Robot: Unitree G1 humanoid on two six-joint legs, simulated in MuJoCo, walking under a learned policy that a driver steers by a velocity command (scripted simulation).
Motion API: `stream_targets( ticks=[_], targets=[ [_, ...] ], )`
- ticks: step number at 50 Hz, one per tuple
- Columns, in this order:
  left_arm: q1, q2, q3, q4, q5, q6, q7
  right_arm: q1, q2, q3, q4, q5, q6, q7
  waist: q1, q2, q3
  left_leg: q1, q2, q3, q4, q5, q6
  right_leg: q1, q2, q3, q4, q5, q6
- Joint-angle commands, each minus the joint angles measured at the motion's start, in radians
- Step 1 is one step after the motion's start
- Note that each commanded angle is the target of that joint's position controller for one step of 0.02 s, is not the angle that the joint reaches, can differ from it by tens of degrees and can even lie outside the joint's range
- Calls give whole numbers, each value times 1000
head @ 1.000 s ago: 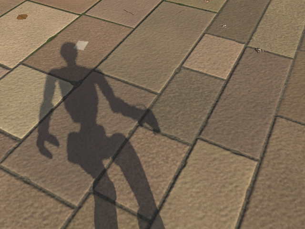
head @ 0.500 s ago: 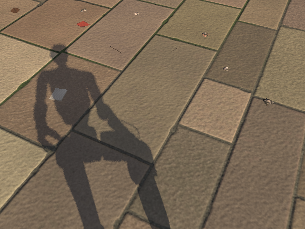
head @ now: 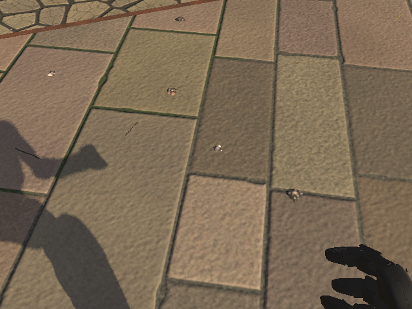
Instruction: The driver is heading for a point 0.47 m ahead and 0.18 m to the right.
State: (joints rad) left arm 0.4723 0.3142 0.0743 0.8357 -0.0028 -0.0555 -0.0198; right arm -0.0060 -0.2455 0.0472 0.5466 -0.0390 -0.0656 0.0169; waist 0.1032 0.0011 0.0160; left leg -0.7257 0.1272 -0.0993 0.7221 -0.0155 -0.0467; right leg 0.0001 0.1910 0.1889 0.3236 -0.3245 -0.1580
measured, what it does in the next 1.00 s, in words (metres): walks ahead, turning right: left foot, then right foot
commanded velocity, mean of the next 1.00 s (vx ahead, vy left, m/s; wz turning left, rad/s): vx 0.62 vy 0.00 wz -0.60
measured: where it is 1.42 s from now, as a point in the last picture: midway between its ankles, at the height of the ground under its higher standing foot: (262, 234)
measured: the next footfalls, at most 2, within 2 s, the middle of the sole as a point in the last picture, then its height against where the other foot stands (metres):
left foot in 0.10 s outside the picture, level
right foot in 0.54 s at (279, 262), level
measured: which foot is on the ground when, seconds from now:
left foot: up 0.00-0.08, down 0.10-0.54, up 0.56-0.96, down 0.98-1.00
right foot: down 0.00-0.10, up 0.12-0.52, down 0.54-1.00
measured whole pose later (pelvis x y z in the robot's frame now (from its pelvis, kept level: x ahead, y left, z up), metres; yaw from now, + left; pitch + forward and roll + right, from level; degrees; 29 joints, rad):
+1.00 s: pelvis +0.71 -0.08 -0.01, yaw -36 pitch +2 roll -1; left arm 0.20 0.26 0.04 0.80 0.00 -0.03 0.00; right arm 0.13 -0.25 -0.03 0.72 -0.02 -0.06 -0.01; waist 0.03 0.03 0.01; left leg -0.46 0.04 -0.03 0.53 -0.06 -0.02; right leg -0.21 0.11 0.04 0.55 -0.37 -0.07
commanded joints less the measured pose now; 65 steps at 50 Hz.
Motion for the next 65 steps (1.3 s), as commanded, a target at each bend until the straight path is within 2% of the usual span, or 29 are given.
stream_targets(
  ticks=[1,3,4,5,6,7,8,10,14,20,22,24,26,27,28,29,30,31,32,34,40,47,49,50,51,53,55,57,65],
  targets=[
    [-50,184,54,-78,-4,-17,5,-54,-106,-32,-58,15,-10,-4,-24,-51,24,337,-98,89,-158,105,13,-229,-188,194,-76,517,-66],
    [-68,217,62,-86,6,-16,12,67,-169,-61,-22,15,-17,-20,-83,-49,-67,485,-148,79,-204,-25,29,-128,-192,212,111,742,-23],
    [-107,247,67,-93,11,-17,9,232,-209,-83,17,17,-23,-32,-186,-33,-162,662,-150,87,-204,-104,39,-144,-173,189,316,795,1],
    [-163,209,55,-114,17,-29,6,463,-262,-110,64,7,-28,-53,-303,-15,-273,927,-58,20,-147,-239,60,-290,-141,155,593,679,20],
    [-156,34,10,-157,9,-39,11,611,-334,-132,90,-33,-31,-69,-308,235,-385,1165,231,-331,-229,-628,91,-544,-52,49,935,-78,22],
    [-48,24,-14,-213,-26,-32,8,478,-382,-149,76,-35,-22,-56,-169,494,-463,1182,375,-881,-465,-800,189,-747,-48,-29,1117,-178,34],
    [-139,101,-7,-170,9,-10,18,349,-255,-133,45,-27,-15,-50,-181,238,-274,1025,308,-739,-481,-908,192,-817,-143,-63,1142,-52,29],
    [-253,113,-1,-180,34,11,-9,322,-157,-110,82,-20,-11,-42,-176,38,-99,803,215,-383,-458,-537,161,-782,-214,-102,1053,40,47],
    [-345,25,-30,-258,42,58,-50,412,-102,-96,199,15,-46,-22,-122,94,5,685,163,-62,-509,-148,119,-825,-287,-115,1007,61,62],
    [-532,34,-52,-340,36,64,-78,391,-148,-104,245,11,-66,-19,-96,40,115,610,73,301,-622,177,72,-726,-258,-265,642,321,45],
    [-563,5,-65,-336,44,49,-85,434,-166,-104,265,11,-62,-27,-103,18,146,615,58,357,-567,604,60,-581,-180,-354,463,333,19],
    [-429,22,-57,-278,57,32,-76,455,-234,-117,267,24,-50,-44,-39,75,47,663,76,347,-359,965,53,-372,-85,-379,383,303,3],
    [-93,78,-23,-158,67,16,-48,410,-262,-120,253,37,-32,-51,108,100,-119,582,98,327,77,888,68,8,-79,-259,250,408,-52],
    [-103,180,26,-188,-39,21,-23,378,-287,-134,221,64,-42,-60,114,24,-153,378,-29,283,402,169,22,232,-237,-61,185,614,-76],
    [-176,288,24,-223,-1,18,4,505,-154,-94,179,16,-62,-45,-42,-268,-354,118,-127,167,801,-632,-3,521,-481,257,343,1344,-184],
    [-166,234,26,-250,40,19,6,499,-226,-97,163,64,-75,-31,15,-141,-624,57,-124,-48,910,-594,-5,590,-594,455,215,1130,-328],
    [-207,202,24,-246,31,15,-2,422,-241,-105,160,87,-70,-36,0,12,-503,64,-85,-38,852,-519,-5,421,-541,394,142,951,-301],
    [-286,155,13,-240,-5,3,-9,377,-216,-106,146,82,-60,-49,-59,94,-301,26,-50,0,761,-471,-13,211,-489,301,90,833,-255],
    [-332,112,-1,-239,-18,-9,-8,368,-201,-108,163,67,-43,-62,-101,129,-189,57,-20,14,713,-441,-23,29,-453,235,55,799,-219],
    [-360,93,-4,-227,1,-22,-10,394,-186,-119,164,57,-7,-71,-155,95,-109,176,5,16,628,-401,-33,-226,-410,140,1,821,-187],
    [-333,58,-9,-152,2,2,22,278,-79,-100,137,28,5,-67,-138,-37,-135,225,-37,69,208,-116,-37,-290,-275,-98,20,913,-100],
    [-288,43,-14,-91,0,29,25,131,-119,-109,104,32,-6,-30,-92,-83,-108,319,-86,59,-159,-27,20,-185,-334,-14,142,660,-54],
    [-247,19,-22,-78,3,19,25,168,-156,-121,118,12,-17,-29,-102,-33,-123,497,-46,19,-280,386,75,-227,-259,-28,239,467,27],
    [-131,-5,-26,-63,22,4,21,152,-196,-124,101,-5,-18,-35,-33,91,-171,661,88,-87,-199,767,158,-341,-185,-52,308,187,82],
    [-78,-15,-31,-33,10,2,26,183,-122,-111,114,-8,-7,-37,-59,192,-276,753,178,-179,-183,812,284,-385,-165,-86,385,-31,140],
    [-171,27,-19,-45,-1,37,31,187,-65,-95,139,19,18,-31,-86,174,-277,686,184,-250,-244,506,307,-359,-197,-111,387,-140,179],
    [-187,3,-21,-30,5,86,35,87,-94,-102,127,27,37,-26,-45,118,-177,493,108,-178,-282,155,221,-252,-209,-125,232,-22,170],
    [-209,25,-14,-14,15,105,37,67,-101,-108,114,26,38,-18,-76,44,-83,427,-6,-52,-285,-128,133,-281,-200,-117,179,-2,128],
    [-212,-2,-13,37,9,66,52,85,-59,-116,172,32,35,-36,-97,13,-104,565,-47,7,-190,115,141,-300,-215,-107,162,124,122]
  ],
)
